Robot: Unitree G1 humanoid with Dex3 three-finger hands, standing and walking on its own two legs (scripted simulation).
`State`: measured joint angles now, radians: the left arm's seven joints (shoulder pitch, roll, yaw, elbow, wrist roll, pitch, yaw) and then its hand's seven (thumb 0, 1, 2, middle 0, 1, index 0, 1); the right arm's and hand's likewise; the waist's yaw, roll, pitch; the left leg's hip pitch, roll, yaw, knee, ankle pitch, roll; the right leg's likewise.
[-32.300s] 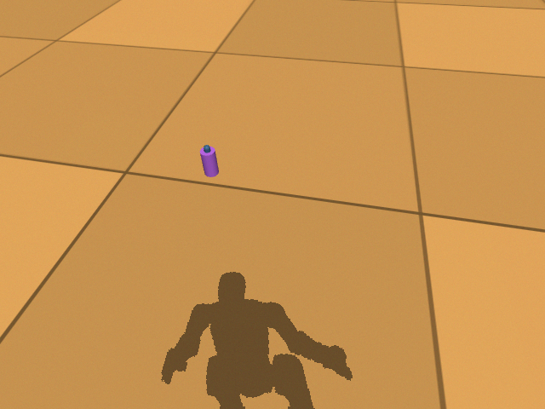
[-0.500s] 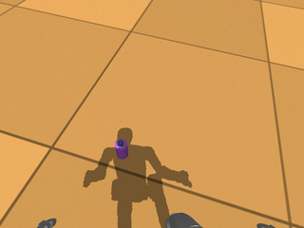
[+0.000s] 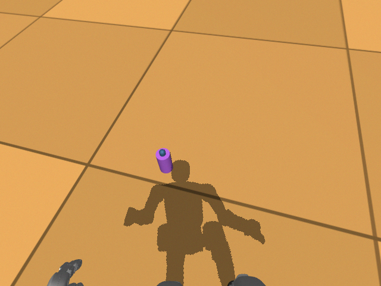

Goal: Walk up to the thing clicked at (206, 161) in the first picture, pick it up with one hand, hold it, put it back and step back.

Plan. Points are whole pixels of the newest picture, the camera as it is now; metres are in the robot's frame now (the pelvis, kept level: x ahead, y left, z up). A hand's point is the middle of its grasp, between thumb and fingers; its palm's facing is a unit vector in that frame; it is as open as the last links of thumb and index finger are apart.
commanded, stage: step back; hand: left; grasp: from the side
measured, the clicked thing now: (164, 159) +0.81 +0.21 -0.66
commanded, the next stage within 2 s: stand in 1.62 s
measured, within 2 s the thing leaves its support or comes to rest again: neither
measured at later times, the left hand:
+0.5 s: hand out of the picture -0.11 +0.24 -0.16, palm faces -0.06 -0.92 -0.39, open 7.4 cm
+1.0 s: hand out of the picture -0.19 +0.25 -0.14, palm faces +0.03 -0.93 -0.36, open 7.4 cm
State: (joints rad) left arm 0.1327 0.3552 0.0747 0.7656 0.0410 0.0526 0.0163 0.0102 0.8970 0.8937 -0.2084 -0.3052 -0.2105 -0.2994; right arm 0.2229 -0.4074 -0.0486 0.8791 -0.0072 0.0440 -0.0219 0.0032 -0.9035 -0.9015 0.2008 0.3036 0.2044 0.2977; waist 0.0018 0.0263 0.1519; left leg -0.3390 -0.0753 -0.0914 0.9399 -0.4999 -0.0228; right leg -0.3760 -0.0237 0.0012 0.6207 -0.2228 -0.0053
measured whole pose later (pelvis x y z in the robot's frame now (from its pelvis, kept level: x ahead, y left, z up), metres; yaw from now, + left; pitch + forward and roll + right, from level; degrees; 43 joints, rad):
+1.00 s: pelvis -0.25 -0.03 +0.01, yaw +2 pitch -3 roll +1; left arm 0.24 0.42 0.08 0.95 0.02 0.02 -0.03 0.01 0.90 0.89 -0.20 -0.30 -0.21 -0.30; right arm 0.30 -0.34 -0.05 0.97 -0.05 -0.03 0.02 0.01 -0.90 -0.90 0.20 0.30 0.21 0.30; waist 0.00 -0.05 0.05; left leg -0.16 -0.02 -0.02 0.51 -0.30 0.01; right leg -0.39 -0.04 0.01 0.82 -0.41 -0.02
